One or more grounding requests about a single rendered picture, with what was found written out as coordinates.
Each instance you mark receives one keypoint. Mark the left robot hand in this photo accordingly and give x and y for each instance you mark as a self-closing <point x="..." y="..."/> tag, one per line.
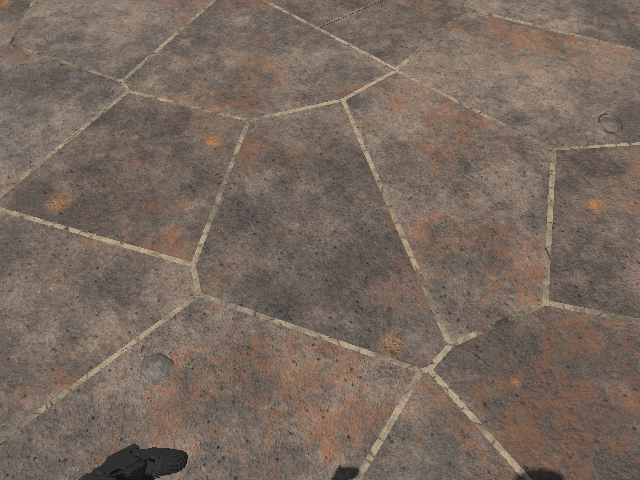
<point x="132" y="463"/>

